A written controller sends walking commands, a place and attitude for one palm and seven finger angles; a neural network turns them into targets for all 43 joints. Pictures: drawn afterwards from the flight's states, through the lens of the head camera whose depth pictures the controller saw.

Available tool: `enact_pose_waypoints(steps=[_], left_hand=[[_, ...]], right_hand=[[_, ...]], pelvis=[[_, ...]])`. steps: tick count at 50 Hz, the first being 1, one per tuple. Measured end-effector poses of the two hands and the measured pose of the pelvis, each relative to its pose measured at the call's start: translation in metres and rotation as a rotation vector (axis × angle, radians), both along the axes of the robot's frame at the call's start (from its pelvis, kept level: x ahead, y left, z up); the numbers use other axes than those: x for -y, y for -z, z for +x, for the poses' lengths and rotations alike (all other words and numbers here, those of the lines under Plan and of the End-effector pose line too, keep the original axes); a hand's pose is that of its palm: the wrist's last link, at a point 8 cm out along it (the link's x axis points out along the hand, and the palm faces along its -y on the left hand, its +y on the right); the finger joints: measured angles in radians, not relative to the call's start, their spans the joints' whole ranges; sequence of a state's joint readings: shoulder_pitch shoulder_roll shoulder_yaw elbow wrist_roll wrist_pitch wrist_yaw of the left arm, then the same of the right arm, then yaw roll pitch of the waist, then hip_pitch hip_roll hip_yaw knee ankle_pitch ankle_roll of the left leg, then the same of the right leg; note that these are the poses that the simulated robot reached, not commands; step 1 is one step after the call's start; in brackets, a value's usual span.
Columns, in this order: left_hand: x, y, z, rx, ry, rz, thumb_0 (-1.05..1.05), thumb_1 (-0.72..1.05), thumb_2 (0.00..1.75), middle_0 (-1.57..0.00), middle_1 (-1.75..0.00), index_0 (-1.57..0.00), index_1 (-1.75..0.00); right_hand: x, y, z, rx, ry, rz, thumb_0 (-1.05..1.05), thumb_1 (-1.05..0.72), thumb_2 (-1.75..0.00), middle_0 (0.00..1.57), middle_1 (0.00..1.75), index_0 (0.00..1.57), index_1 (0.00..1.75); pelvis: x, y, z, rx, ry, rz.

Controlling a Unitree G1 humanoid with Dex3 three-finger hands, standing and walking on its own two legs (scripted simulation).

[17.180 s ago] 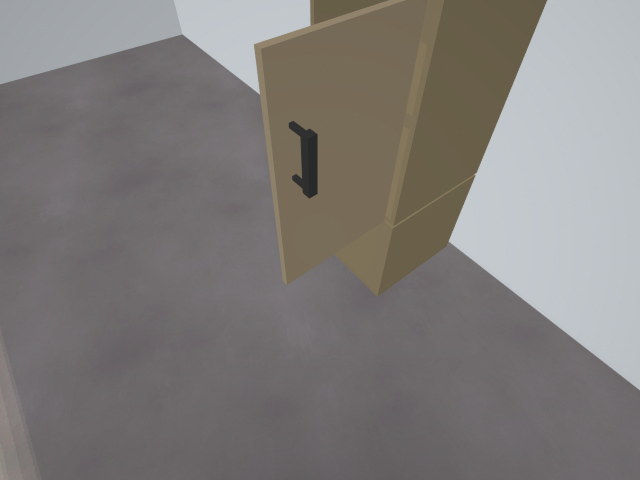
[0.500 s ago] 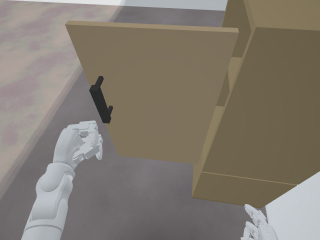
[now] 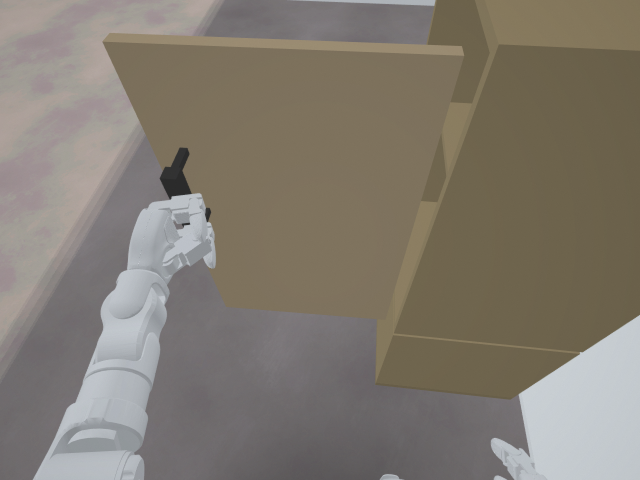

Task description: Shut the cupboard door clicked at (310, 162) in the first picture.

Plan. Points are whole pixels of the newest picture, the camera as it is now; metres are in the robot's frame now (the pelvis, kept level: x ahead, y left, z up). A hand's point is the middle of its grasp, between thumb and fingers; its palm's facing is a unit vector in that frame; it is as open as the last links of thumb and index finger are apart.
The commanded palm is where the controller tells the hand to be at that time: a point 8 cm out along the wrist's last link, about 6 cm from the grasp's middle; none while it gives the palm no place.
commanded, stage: bring the fist close to the handle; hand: left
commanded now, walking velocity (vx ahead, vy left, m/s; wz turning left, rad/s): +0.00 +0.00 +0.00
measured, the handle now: (190, 198) +0.46 +0.19 +0.08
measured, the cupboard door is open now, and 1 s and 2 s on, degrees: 91 81 67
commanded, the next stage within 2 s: push the door shut along its arc in 0.28 s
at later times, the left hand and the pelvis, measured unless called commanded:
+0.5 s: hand (204, 249) +0.38 +0.15 +0.08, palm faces -0.08 -1.00 -0.04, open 3.1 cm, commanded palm +0.37 +0.20 +0.08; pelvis -0.01 +0.00 +0.00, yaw +0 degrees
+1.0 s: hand (216, 211) +0.44 +0.15 +0.08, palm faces -0.19 -0.98 -0.03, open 3.2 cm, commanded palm +0.44 +0.18 +0.08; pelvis -0.02 +0.00 -0.01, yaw +1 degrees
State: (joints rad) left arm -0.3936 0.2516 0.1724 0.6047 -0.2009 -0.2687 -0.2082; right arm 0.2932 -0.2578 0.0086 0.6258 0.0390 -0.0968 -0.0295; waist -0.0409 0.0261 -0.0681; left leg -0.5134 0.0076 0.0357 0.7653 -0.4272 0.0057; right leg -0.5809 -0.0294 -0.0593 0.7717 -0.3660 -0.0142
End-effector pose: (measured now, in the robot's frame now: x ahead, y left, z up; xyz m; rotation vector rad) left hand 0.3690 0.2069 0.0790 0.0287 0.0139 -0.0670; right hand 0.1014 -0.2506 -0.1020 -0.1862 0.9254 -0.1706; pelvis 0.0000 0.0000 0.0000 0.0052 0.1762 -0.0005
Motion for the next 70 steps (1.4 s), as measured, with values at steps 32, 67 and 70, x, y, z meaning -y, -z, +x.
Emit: enact_pose_waypoints(steps=[32, 67, 70], left_hand=[[0.001, 0.0, 0.013, -0.014, 0.053, 0.007, 0.02, 0.9, 0.9, -1.3, -1.5, -1.32, -1.5], [0.036, -0.003, 0.107, -0.06, 0.266, 0.005, 0.02, 0.9, 0.9, -1.3, -1.5, -1.29, -1.5], [0.051, -0.003, 0.116, -0.068, 0.297, -0.007, 0.02, 0.9, 0.9, -1.3, -1.5, -1.29, -1.5]], right_hand=[[0.001, 0.001, -0.006, -0.017, -0.005, -0.018, 0.01, -0.9, -0.9, 0.2, 0.3, 0.2, 0.3], [0.008, 0.02, -0.127, -0.346, 0.112, -0.077, 0.01, -0.9, -0.9, 0.2, 0.3, 0.2, 0.3], [0.007, 0.02, -0.131, -0.355, 0.126, -0.073, 0.01, -0.9, -0.9, 0.2, 0.3, 0.2, 0.3]], pelvis=[[0.0, 0.002, -0.013, 0.002, -0.011, -0.002], [-0.009, 0.019, -0.024, -0.137, -0.014, -0.023], [-0.01, 0.02, -0.022, -0.145, -0.006, -0.022]])
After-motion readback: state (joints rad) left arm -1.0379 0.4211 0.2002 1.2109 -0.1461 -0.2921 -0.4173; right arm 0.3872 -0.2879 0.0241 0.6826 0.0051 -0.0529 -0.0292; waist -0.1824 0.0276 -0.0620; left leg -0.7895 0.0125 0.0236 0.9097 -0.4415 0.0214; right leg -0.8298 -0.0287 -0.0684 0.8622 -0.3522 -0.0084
